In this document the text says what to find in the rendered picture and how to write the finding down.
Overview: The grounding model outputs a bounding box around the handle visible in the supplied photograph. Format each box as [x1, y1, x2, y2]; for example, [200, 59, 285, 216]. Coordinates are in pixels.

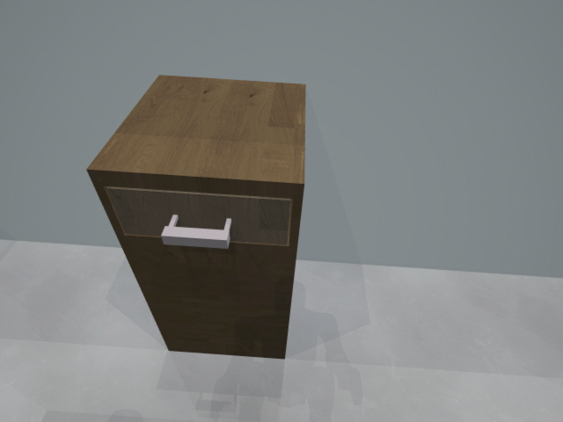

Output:
[161, 215, 231, 249]

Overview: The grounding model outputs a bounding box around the cabinet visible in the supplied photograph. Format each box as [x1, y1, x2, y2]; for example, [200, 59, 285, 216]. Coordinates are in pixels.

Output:
[86, 75, 306, 359]

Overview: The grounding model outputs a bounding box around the drawer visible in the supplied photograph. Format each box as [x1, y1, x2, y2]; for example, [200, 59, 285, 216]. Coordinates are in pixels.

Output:
[106, 186, 290, 244]

